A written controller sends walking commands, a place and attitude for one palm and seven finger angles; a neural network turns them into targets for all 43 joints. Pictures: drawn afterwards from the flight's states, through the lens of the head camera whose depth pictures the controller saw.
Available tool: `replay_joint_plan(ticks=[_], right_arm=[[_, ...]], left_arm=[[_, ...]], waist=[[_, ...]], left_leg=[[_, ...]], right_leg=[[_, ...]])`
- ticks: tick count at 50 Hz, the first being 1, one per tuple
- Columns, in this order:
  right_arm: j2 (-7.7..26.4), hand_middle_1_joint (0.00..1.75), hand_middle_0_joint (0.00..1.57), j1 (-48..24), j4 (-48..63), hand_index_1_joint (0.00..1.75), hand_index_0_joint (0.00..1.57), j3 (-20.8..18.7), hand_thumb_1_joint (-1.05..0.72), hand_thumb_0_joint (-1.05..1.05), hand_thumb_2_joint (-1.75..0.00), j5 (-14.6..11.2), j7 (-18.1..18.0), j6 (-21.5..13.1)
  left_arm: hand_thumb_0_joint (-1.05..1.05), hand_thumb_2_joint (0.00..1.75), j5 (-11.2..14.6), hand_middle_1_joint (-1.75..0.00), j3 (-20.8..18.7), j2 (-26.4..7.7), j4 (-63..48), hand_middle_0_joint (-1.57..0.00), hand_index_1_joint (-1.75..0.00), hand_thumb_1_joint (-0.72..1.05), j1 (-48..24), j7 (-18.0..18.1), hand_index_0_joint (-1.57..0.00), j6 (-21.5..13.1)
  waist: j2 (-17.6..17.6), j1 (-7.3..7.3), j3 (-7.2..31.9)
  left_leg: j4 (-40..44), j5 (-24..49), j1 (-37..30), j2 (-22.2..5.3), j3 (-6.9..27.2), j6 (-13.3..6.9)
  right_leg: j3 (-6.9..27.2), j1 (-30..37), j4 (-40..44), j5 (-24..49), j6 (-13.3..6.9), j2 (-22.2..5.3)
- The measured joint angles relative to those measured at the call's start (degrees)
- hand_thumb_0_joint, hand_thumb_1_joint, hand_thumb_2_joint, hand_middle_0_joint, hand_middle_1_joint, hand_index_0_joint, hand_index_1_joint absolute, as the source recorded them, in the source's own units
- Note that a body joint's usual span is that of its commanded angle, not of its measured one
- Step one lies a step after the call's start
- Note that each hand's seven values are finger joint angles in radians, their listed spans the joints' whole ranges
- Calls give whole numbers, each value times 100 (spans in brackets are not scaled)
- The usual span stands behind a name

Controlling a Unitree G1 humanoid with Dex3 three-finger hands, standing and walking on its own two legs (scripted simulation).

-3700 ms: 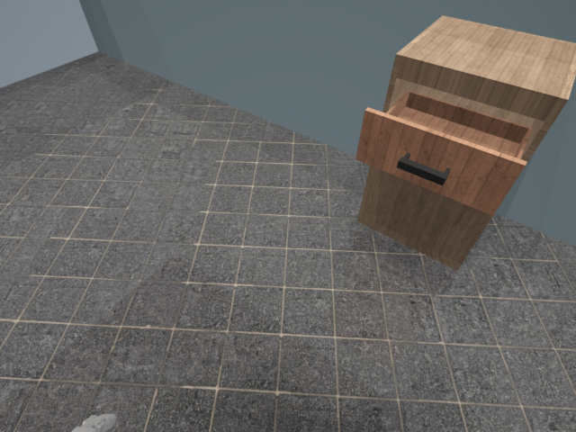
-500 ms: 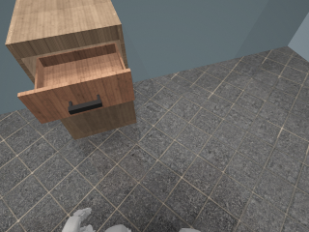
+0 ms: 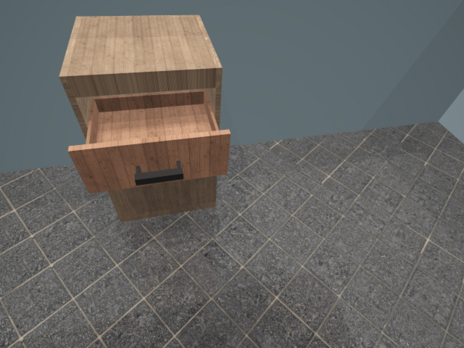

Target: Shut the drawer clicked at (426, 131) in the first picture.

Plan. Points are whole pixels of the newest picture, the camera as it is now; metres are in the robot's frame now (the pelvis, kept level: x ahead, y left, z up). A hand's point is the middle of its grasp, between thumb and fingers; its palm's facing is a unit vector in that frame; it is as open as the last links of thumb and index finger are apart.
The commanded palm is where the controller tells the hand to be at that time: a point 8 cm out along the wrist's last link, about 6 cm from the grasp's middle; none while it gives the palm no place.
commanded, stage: turn to face it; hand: left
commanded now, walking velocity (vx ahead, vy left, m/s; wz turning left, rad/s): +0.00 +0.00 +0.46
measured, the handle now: (159, 171) +0.59 +0.24 -0.15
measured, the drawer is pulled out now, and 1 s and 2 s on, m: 0.24 0.24 0.24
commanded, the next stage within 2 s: take the last steps up to it in 0.40 s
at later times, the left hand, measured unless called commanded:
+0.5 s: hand out of the picture -0.01 +0.14 -0.15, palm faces +0.27 -0.93 -0.27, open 7.4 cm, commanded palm none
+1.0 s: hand out of the picture -0.05 +0.16 -0.18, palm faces +0.30 -0.94 -0.15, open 7.4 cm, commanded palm none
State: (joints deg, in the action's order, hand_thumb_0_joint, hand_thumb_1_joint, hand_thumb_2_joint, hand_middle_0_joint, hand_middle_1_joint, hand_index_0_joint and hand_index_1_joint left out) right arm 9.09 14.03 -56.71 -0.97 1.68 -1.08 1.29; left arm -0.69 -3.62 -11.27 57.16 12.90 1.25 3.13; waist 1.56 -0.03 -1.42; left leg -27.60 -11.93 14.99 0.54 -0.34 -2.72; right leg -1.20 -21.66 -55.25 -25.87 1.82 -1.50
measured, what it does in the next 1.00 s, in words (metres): steps on the spot: right foot, then left foot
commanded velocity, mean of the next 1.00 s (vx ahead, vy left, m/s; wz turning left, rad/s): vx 0.16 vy -0.06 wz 0.13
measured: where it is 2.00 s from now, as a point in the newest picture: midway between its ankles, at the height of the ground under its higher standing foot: (236, 343)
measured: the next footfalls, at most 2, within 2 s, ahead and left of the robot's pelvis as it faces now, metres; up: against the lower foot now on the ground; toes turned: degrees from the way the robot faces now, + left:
right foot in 0.28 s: +0.01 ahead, -0.14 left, +0.00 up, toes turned +5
left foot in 0.72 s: -0.08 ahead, +0.08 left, +0.00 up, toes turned +20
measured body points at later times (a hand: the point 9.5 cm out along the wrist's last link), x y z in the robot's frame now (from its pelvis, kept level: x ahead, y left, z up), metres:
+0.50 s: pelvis -0.04 -0.06 +0.00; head -0.03 -0.09 +0.45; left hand -0.03 +0.19 -0.13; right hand +0.06 -0.30 -0.16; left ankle -0.08 +0.09 -0.65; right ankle -0.03 -0.14 -0.74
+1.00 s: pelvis +0.01 -0.02 +0.00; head +0.02 +0.01 +0.45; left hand -0.06 +0.21 -0.17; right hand +0.03 -0.25 -0.14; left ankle -0.11 +0.07 -0.74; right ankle +0.11 -0.14 -0.67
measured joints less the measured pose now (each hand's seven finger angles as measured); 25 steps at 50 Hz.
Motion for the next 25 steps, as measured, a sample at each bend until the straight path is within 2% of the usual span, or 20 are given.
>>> replay_joint_plan(ticks=[3, 7, 10, 13, 14, 16, 18, 21, 25], right_arm=[[51, 30, 21, -9, 31, 30, 21, -47, -92, 0, -90, -8, 25, 31], [119, 30, 21, 9, 70, 30, 21, -130, -91, 0, -90, -2, 42, 62], [196, 30, 21, 31, 73, 30, 21, -195, -91, 0, -90, 9, 57, 107], [280, 30, 21, 64, 62, 30, 21, -260, -91, 0, -90, -12, 83, 163], [324, 30, 21, 70, 57, 30, 21, -287, -90, 0, -90, -34, 94, 186], [392, 30, 21, 50, 20, 30, 21, -357, -91, 0, -90, -37, 95, 259], [430, 30, 20, 46, -8, 30, 20, -398, -91, 0, -90, -6, 114, 317], [468, 30, 20, -8, -17, 30, 20, -423, -91, 0, -90, 4, 151, 316], [469, 30, 20, -88, -27, 30, 20, -415, -91, 0, -90, -3, 153, 303]], left_arm=[[0, 90, 4, -30, -36, -24, 1, -20, -30, 91, 11, -5, -20, 15], [0, 90, 18, -30, -73, -63, 1, -20, -30, 91, -31, 18, -20, 46], [0, 90, 42, -30, -70, -48, -51, -20, -30, 91, -100, 37, -20, 24], [0, 90, 56, -30, -41, -15, -149, -20, -30, 91, -125, 48, -20, -66], [0, 90, 40, -30, -33, 17, -169, -20, -30, 91, -121, 60, -20, -111], [0, 90, -6, -30, 14, 108, -200, -20, -30, 91, -111, 69, -20, -135], [0, 90, -10, -30, 36, 175, -235, -20, -30, 91, -53, 82, -20, -137], [0, 90, -11, -30, 63, 239, -241, -20, -30, 91, -1, 77, -20, -164], [0, 90, -26, -30, 118, 305, -255, -21, -30, 90, 35, 56, -20, -240]], waist=[[-67, -22, -104], [-158, -108, -188], [-270, -167, -204], [-350, -160, -150], [-414, -142, -127], [-526, -134, -116], [-506, -128, -51], [-455, -128, -30], [-374, -115, -55]], left_leg=[[224, 205, 44, 64, 91, 0], [303, 362, 172, 149, 255, 38], [251, 427, 298, 202, 412, 106], [65, 422, 465, 290, 542, 220], [-101, 361, 556, 296, 585, 261], [-966, -612, 847, 307, 547, 332], [-2107, -1074, 1174, 322, 393, 367], [-3317, -966, 1409, 152, 203, 452], [-3567, -901, 1269, -98, 120, 579]], right_leg=[[78, -112, -17, 116, 64, -65], [131, -13, 435, 36, 101, -54], [122, 220, 1050, 49, 76, 30], [54, 678, 2129, 591, 37, 96], [-2, 807, 2438, 765, -137, 122], [-141, 859, 2419, 830, -339, 118], [-258, 974, 2525, 860, -378, 15], [-397, 1137, 2736, 971, -387, -79], [-596, 1200, 2823, 1030, -397, -175]])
